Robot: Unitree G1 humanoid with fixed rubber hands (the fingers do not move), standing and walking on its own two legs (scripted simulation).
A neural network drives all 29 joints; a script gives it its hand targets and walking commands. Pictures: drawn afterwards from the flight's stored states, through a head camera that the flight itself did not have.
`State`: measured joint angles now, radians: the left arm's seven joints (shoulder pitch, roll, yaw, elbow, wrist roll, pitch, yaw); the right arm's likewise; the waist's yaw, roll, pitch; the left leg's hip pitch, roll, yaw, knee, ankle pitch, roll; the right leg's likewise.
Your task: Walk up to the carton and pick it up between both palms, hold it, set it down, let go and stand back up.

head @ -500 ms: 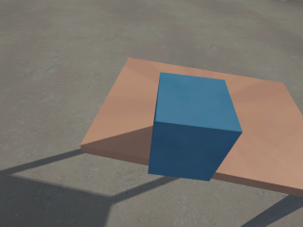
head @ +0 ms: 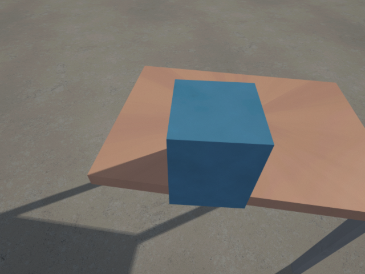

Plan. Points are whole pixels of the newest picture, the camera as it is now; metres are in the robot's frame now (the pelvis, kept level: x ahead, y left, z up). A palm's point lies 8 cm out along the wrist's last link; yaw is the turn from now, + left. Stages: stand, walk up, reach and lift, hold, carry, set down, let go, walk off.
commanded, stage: walk up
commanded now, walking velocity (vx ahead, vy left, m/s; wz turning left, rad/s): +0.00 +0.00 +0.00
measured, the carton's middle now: (210, 145) +0.44 -0.05 +0.05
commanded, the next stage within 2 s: stand in 1.44 s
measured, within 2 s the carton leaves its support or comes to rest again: neither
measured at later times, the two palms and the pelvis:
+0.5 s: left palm out of the picture -0.09 +0.19 -0.15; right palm out of the picture -0.08 -0.19 -0.15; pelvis -0.03 +0.00 +0.00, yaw +0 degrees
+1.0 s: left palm out of the picture -0.09 +0.19 -0.15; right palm out of the picture -0.08 -0.19 -0.15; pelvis -0.03 +0.00 +0.00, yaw +0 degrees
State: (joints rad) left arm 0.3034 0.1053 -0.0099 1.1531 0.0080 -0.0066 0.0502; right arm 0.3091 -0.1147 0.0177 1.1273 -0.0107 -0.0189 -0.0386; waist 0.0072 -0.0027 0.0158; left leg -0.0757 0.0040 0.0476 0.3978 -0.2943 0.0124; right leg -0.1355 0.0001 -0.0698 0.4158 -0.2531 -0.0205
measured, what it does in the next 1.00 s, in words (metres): stands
